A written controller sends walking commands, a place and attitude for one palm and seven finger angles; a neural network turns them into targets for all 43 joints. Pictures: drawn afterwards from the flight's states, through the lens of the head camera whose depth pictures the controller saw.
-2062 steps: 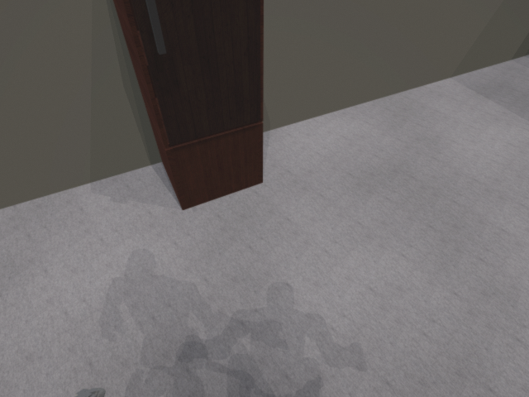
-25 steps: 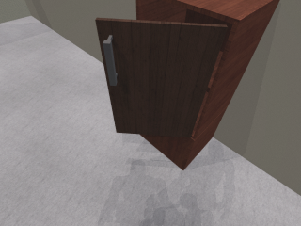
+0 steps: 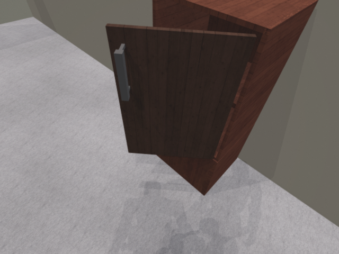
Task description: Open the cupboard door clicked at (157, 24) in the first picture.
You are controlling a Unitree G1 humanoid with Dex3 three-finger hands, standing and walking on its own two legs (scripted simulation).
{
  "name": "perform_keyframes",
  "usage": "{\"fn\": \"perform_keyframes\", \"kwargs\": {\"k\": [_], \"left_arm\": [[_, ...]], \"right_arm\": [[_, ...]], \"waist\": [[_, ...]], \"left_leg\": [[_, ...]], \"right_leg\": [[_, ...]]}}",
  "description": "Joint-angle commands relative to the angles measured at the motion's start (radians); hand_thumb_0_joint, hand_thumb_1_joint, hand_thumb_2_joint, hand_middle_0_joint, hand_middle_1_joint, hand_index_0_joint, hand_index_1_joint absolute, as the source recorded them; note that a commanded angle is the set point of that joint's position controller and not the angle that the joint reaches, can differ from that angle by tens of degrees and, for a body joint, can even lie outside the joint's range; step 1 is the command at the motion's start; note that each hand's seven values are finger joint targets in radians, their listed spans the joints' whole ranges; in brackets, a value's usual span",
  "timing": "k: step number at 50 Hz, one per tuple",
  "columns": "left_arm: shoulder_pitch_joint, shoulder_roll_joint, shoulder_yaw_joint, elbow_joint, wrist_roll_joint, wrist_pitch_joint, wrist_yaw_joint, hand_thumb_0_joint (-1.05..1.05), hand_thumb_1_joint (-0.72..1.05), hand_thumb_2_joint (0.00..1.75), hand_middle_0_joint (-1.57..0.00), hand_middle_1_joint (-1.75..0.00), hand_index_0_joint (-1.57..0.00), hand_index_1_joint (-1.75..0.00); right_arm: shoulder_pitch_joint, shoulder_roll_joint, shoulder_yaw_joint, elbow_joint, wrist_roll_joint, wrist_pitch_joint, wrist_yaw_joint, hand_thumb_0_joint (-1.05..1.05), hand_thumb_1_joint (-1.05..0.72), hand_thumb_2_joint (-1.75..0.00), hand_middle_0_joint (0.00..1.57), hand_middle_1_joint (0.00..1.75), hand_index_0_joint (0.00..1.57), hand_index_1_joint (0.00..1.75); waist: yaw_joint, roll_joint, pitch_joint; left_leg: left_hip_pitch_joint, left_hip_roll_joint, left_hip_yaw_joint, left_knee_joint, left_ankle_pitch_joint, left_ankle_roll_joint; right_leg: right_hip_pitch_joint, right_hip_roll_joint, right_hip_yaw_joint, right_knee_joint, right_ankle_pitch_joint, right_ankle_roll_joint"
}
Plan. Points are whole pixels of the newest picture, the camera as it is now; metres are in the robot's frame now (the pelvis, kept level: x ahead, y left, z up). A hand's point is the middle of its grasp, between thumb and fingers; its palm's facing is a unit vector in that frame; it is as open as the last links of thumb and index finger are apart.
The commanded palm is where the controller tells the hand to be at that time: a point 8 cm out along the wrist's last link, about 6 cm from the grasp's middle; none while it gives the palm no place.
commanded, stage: look again from close up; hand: left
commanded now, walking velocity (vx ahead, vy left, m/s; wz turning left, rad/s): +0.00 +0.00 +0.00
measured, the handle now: (124, 73) +0.58 +0.18 +0.12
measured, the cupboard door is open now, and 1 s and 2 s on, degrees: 40 40 40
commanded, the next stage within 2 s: raise the hand with hooked fingers in 0.10 s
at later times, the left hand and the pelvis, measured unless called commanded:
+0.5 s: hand (102, 218) +0.20 +0.17 +0.00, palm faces +0.04 -1.00 -0.05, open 8.0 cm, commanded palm +0.13 +0.24 -0.03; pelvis -0.01 -0.01 -0.04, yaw +1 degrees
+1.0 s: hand (80, 206) +0.21 +0.21 +0.03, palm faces +0.02 -1.00 -0.06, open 10.9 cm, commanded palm +0.17 +0.26 +0.04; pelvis +0.00 -0.03 -0.05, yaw +2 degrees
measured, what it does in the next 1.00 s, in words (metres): stands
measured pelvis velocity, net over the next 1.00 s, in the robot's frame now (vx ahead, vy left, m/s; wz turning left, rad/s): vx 0.00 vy -0.03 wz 0.03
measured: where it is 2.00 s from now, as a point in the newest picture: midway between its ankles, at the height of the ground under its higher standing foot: outside the picture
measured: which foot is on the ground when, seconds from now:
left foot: down 0.00-1.00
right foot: down 0.00-1.00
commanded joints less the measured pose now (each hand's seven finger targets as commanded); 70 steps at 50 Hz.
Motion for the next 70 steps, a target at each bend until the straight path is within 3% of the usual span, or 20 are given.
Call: {"fn": "perform_keyframes", "kwargs": {"k": [1,9,10,11,12,13,14,15,16,17,18,20,24,26,30,36,43,48,59,70], "left_arm": [[0.065,0.099,0.019,-0.032,-0.006,-0.017,0.005,0.0,0.9,0.9,-0.2,-0.3,-0.2,-0.3],[0.062,0.102,0.021,-0.032,-0.005,-0.017,0.005,0.0,0.9,0.9,-0.2,-0.3,-0.2,-0.3],[0.118,0.109,0.016,0.007,0.006,-0.022,0.043,0.0,0.9,0.9,-0.2,-0.3,-0.2,-0.3],[-0.632,0.36,0.186,-1.59,-0.217,-0.238,0.039,0.0,0.88,0.89,-0.2,-0.32,-0.2,-0.32],[-0.17,0.3,0.171,-1.36,-0.134,-0.191,0.084,0.0,0.85,0.88,-0.2,-0.33,-0.2,-0.33],[0.118,0.077,0.051,-1.162,-0.157,-0.06,0.109,0.0,0.83,0.87,-0.21,-0.34,-0.21,-0.34],[0.105,-0.025,0.003,-1.151,-0.196,-0.056,0.089,0.0,0.81,0.86,-0.21,-0.36,-0.21,-0.36],[0.028,0.023,0.032,-1.191,-0.203,-0.108,0.074,0.0,0.78,0.85,-0.21,-0.37,-0.21,-0.37],[0.052,0.065,0.092,-1.132,-0.197,-0.165,0.055,0.0,0.76,0.84,-0.21,-0.39,-0.21,-0.39],[0.164,0.034,0.112,-1.043,-0.206,-0.227,0.016,0.0,0.74,0.83,-0.21,-0.4,-0.21,-0.4],[0.266,0.011,0.11,-0.977,-0.211,-0.292,-0.037,0.0,0.71,0.82,-0.21,-0.42,-0.21,-0.42],[0.385,-0.024,0.116,-0.932,-0.242,-0.437,-0.162,0.0,0.67,0.8,-0.22,-0.45,-0.22,-0.45],[0.33,0.173,0.29,-0.976,-0.283,-0.618,-0.398,0.0,0.57,0.76,-0.22,-0.51,-0.22,-0.51],[0.28,0.201,0.342,-1.096,-0.331,-0.57,-0.417,0.0,0.53,0.74,-0.23,-0.54,-0.23,-0.54],[0.133,0.218,0.364,-1.377,-0.368,-0.523,-0.368,0.0,0.43,0.7,-0.23,-0.6,-0.23,-0.6],[0.012,0.224,0.294,-1.345,-0.351,-0.51,-0.423,0.0,0.29,0.64,-0.24,-0.69,-0.24,-0.69],[0.047,0.345,0.476,-1.181,-0.439,-0.335,-0.506,0.0,0.13,0.57,-0.25,-0.8,-0.25,-0.8],[0.033,0.336,0.492,-1.184,-0.451,-0.33,-0.479,0.0,0.01,0.52,-0.26,-0.87,-0.26,-0.87],[-0.176,0.393,0.479,-1.225,-0.431,-0.311,-0.467,0.0,-0.24,0.41,-0.28,-1.03,-0.28,-1.03],[-0.373,0.435,0.483,-1.172,-0.402,-0.168,-0.468,0.0,-0.5,0.3,-0.3,-1.2,-0.3,-1.2]], "right_arm": [[0.036,-0.105,-0.015,-0.029,-0.001,-0.012,-0.008,0.0,-0.9,-0.9,0.2,0.3,0.2,0.3],[0.034,-0.109,-0.015,-0.024,0.0,-0.013,-0.009,0.0,-0.9,-0.9,0.2,0.3,0.2,0.3],[-0.034,-0.13,-0.017,-0.089,0.007,-0.017,-0.005,0.0,-0.9,-0.9,0.2,0.3,0.2,0.3],[-0.001,-0.277,-0.037,-0.456,0.058,-0.155,-0.046,0.0,-0.9,-0.9,0.2,0.3,0.2,0.3],[-0.077,-0.199,-0.01,-0.409,0.058,-0.25,-0.082,0.0,-0.9,-0.9,0.2,0.3,0.2,0.3],[-0.088,-0.146,-0.024,-0.399,0.068,-0.278,-0.074,0.0,-0.9,-0.9,0.2,0.3,0.2,0.3],[-0.049,-0.172,-0.028,-0.386,0.076,-0.287,-0.074,0.0,-0.9,-0.9,0.2,0.3,0.2,0.3],[-0.083,-0.201,-0.039,-0.447,0.067,-0.304,-0.071,0.0,-0.9,-0.9,0.2,0.3,0.2,0.3],[-0.073,-0.222,-0.054,-0.46,0.047,-0.31,-0.065,0.0,-0.9,-0.9,0.2,0.3,0.2,0.3],[-0.074,-0.217,-0.066,-0.482,0.034,-0.31,-0.056,0.0,-0.9,-0.9,0.2,0.3,0.2,0.3],[-0.09,-0.213,-0.073,-0.516,0.036,-0.314,-0.039,0.0,-0.9,-0.9,0.2,0.3,0.2,0.3],[-0.111,-0.204,-0.088,-0.569,0.026,-0.308,-0.006,0.0,-0.9,-0.9,0.2,0.3,0.2,0.3],[-0.142,-0.226,-0.111,-0.686,0.04,-0.294,0.024,0.0,-0.9,-0.9,0.2,0.3,0.2,0.3],[-0.152,-0.218,-0.106,-0.744,0.051,-0.281,0.005,0.0,-0.9,-0.9,0.2,0.3,0.2,0.3],[-0.089,-0.192,-0.095,-0.756,0.049,-0.258,-0.032,0.0,-0.9,-0.9,0.2,0.3,0.2,0.3],[-0.055,-0.204,-0.069,-0.684,0.05,-0.273,-0.066,0.0,-0.9,-0.9,0.2,0.3,0.2,0.3],[-0.089,-0.21,-0.051,-0.687,0.062,-0.28,-0.08,0.0,-0.9,-0.9,0.2,0.3,0.2,0.3],[-0.079,-0.21,-0.049,-0.69,0.059,-0.295,-0.074,0.0,-0.9,-0.9,0.2,0.3,0.2,0.3],[-0.049,-0.239,-0.034,-0.677,0.068,-0.328,-0.087,0.0,-0.9,-0.9,0.2,0.3,0.2,0.3],[-0.065,-0.242,-0.009,-0.675,0.076,-0.318,-0.098,0.0,-0.9,-0.9,0.2,0.3,0.2,0.3]], "waist": [[-0.002,0.03,0.039],[-0.001,0.008,0.032],[0.024,0.069,0.063],[-0.105,0.252,-0.44],[0.013,0.325,-0.422],[-0.017,0.245,-0.235],[-0.045,0.123,-0.076],[-0.065,0.076,0.045],[-0.074,-0.02,0.038],[-0.042,-0.115,0.039],[-0.004,-0.083,0.026],[0.033,-0.171,-0.044],[0.058,-0.035,-0.162],[0.067,0.025,-0.264],[0.02,0.108,-0.332],[-0.064,0.097,-0.238],[0.016,0.026,-0.3],[0.029,-0.028,-0.272],[0.013,0.088,-0.238],[0.017,0.131,-0.197]], "left_leg": [[-0.016,0.103,-0.111,-0.107,0.036,-0.001],[-0.004,0.104,-0.111,-0.107,0.067,0.0],[-0.023,0.119,-0.072,0.074,0.133,-0.026],[0.25,0.0,-0.089,-0.037,0.154,-0.021],[0.258,0.043,-0.088,-0.054,0.206,-0.022],[0.092,0.054,-0.116,-0.083,0.071,-0.052],[0.001,0.039,-0.118,-0.069,-0.038,-0.036],[-0.082,0.024,-0.139,-0.025,-0.135,-0.022],[-0.136,0.017,-0.142,0.021,-0.165,-0.02],[-0.203,0.014,-0.136,0.073,-0.167,-0.027],[-0.24,0.0,-0.113,0.125,-0.143,-0.036],[-0.337,-0.004,-0.085,0.244,-0.114,-0.045],[-0.462,-0.028,-0.052,0.409,-0.105,-0.033],[-0.442,-0.028,-0.046,0.421,-0.093,-0.02],[-0.375,-0.011,-0.069,0.461,-0.018,-0.004],[-0.391,0.005,-0.098,0.497,-0.012,0.005],[-0.377,-0.002,-0.106,0.425,0.029,0.0],[-0.337,-0.003,-0.107,0.36,0.056,-0.002],[-0.176,0.002,-0.103,0.231,0.023,0.005],[-0.061,0.012,-0.128,0.121,0.035,-0.005]], "right_leg": [[-0.016,-0.082,0.091,-0.095,0.058,-0.035],[0.003,-0.084,0.087,-0.1,0.086,-0.033],[-0.043,-0.123,0.126,-0.09,0.269,-0.032],[0.067,-0.002,0.008,0.0,0.222,-0.041],[0.018,0.023,-0.013,0.082,0.073,-0.062],[-0.079,0.023,-0.057,0.09,-0.047,-0.041],[-0.128,0.029,-0.063,0.068,-0.041,-0.032],[-0.191,0.027,-0.065,0.043,-0.078,-0.026],[-0.246,0.03,-0.073,0.056,-0.126,-0.024],[-0.294,0.04,-0.087,0.098,-0.168,-0.024],[-0.31,0.039,-0.083,0.137,-0.177,-0.032],[-0.387,0.043,-0.076,0.245,-0.191,-0.036],[-0.409,0.017,0.015,0.364,-0.157,-0.05],[-0.385,0.021,0.03,0.379,-0.148,-0.041],[-0.362,0.028,0.066,0.36,-0.051,-0.028],[-0.418,0.035,0.079,0.331,0.013,-0.014],[-0.216,0.0,0.126,0.244,0.076,0.017],[-0.197,0.006,0.093,0.227,0.131,0.02],[-0.211,0.04,0.014,0.173,0.003,-0.019],[-0.161,0.056,-0.031,0.12,0.038,-0.031]]}}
